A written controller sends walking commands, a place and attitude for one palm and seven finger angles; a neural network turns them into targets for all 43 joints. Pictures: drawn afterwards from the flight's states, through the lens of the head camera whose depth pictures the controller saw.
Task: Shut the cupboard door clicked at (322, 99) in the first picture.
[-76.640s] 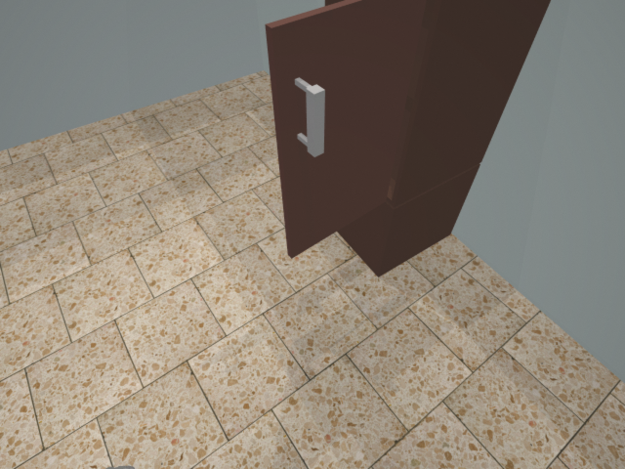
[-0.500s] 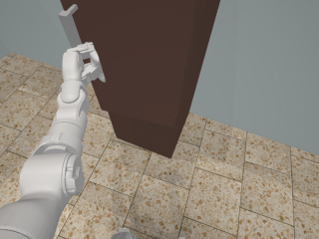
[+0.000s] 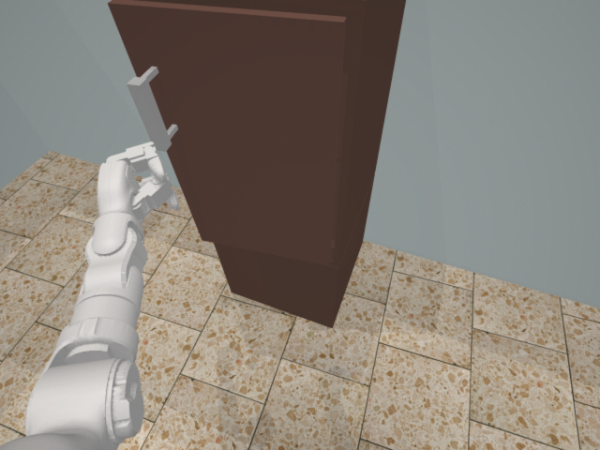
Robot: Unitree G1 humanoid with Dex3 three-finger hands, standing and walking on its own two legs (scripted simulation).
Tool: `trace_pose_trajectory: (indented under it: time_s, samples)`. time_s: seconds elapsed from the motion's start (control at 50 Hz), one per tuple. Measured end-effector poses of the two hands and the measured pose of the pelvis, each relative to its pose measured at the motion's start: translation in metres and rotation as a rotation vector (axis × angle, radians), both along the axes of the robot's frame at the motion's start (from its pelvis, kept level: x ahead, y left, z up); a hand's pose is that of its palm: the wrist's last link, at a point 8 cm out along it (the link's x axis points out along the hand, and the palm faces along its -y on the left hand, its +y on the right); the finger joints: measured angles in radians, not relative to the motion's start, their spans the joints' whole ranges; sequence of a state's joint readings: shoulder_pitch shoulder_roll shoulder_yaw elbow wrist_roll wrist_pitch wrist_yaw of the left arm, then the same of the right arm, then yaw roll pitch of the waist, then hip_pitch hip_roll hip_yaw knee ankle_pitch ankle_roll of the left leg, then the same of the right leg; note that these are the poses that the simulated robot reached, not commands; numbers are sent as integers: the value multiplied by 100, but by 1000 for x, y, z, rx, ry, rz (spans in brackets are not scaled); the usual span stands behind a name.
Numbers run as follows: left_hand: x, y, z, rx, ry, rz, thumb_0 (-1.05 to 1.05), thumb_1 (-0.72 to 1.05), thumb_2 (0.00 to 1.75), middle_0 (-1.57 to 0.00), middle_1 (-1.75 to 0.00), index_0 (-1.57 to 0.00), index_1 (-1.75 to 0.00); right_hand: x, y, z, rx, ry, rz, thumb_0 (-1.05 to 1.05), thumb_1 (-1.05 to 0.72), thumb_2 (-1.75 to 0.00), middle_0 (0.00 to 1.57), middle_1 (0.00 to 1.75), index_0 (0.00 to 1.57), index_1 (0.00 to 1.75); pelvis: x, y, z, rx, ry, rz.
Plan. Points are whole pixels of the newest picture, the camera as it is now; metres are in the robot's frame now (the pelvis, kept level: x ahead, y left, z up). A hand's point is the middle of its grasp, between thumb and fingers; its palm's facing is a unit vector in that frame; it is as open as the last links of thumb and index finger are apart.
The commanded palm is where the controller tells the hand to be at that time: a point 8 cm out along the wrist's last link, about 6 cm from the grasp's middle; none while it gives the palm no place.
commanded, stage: draw the hand back to the body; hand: left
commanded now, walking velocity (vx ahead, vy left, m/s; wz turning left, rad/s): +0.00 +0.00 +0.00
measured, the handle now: (157, 109) +0.65 +0.22 +0.11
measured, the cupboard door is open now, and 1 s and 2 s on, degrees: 7 7 7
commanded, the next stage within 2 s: step back with the hand held close in 1.30 s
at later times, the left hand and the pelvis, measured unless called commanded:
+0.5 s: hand (72, 287) +0.28 +0.23 +0.15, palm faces +0.27 -0.94 -0.22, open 3.3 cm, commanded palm +0.24 +0.27 +0.17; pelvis -0.01 +0.01 +0.02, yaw +3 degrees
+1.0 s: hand out of the picture +0.17 +0.29 +0.19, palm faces +0.48 -0.75 -0.45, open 6.7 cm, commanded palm +0.13 +0.32 +0.20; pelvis +0.01 +0.01 +0.03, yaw +3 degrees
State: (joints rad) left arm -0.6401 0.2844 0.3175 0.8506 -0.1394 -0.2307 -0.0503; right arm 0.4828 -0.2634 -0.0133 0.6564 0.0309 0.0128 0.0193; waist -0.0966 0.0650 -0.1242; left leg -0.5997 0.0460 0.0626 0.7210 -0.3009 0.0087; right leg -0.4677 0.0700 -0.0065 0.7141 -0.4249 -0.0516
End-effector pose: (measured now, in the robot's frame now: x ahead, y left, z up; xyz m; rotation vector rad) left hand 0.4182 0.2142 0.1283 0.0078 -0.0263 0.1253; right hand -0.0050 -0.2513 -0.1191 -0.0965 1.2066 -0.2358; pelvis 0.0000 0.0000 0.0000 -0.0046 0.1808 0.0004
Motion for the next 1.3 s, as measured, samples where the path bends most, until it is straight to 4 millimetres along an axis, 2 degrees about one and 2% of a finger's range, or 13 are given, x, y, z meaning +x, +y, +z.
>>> trace_pose_trajectory:
  time_s: [0.08,0.2,0.24,0.3,0.4,0.5,0.64,0.72,0.82,1.0,1.08,1.2,1.3]
  samples:
    - [-33,10,6,-1,-36,-1,2,90,90,-130,-150,-130,-150,38,-3,8,-28,-100,39,1,-91,-90,20,30,20,29,0,1,4,-5,-47,15]
    - [-70,23,18,30,-47,-18,2,90,90,-129,-149,-130,-149,113,1,29,-57,-326,112,1,-91,-90,20,30,20,29,-5,6,7,-7,-97,31]
    - [-83,29,23,25,-48,-19,2,90,90,-128,-147,-128,-147,136,7,39,-55,-405,136,1,-91,-90,20,30,20,29,-7,8,8,-5,-113,33]
    - [-106,35,32,122,-69,18,2,90,90,-123,-142,-124,-143,166,20,56,-45,-498,163,1,-91,-90,20,30,20,29,-8,10,12,1,-140,35]
    - [-141,44,32,189,-68,78,2,89,90,-113,-131,-114,-131,195,44,77,-22,-569,224,1,-91,-90,20,30,20,29,-11,12,19,4,-175,42]
    - [-171,58,29,226,-43,140,2,89,90,-101,-118,-101,-118,201,62,82,-3,-569,270,1,-91,-90,20,30,20,29,-11,14,24,3,-203,48]
    - [-209,78,55,316,-91,225,2,89,90,-82,-97,-83,-97,189,72,67,28,-504,280,1,-90,-90,20,30,21,30,-6,18,28,7,-223,47]
    - [-228,87,64,360,-97,264,2,89,90,-72,-85,-72,-86,180,70,59,38,-464,270,1,-90,-90,20,30,21,30,-3,18,29,9,-229,45]
    - [-250,95,62,399,-50,303,2,89,90,-58,-70,-58,-71,176,62,55,29,-440,252,1,-90,-90,20,30,21,30,0,16,30,11,-230,43]
    - [-293,105,78,506,-41,385,2,89,90,-34,-44,-35,-45,192,47,62,-12,-493,253,1,-91,-90,20,30,20,29,8,13,29,10,-228,51]
    - [-296,106,78,489,-51,428,2,89,90,-27,-37,-28,-37,204,47,65,-18,-516,273,1,-91,-90,20,30,20,29,7,11,28,13,-230,61]
    - [-284,102,65,435,-30,422,2,89,90,-23,-32,-23,-32,213,51,70,-14,-537,284,1,-91,-90,20,30,20,29,8,7,29,19,-225,60]
    - [-277,92,69,444,-49,377,2,89,90,-22,-31,-22,-31,215,52,74,-7,-553,280,1,-91,-90,20,30,21,29,12,5,29,17,-226,52]
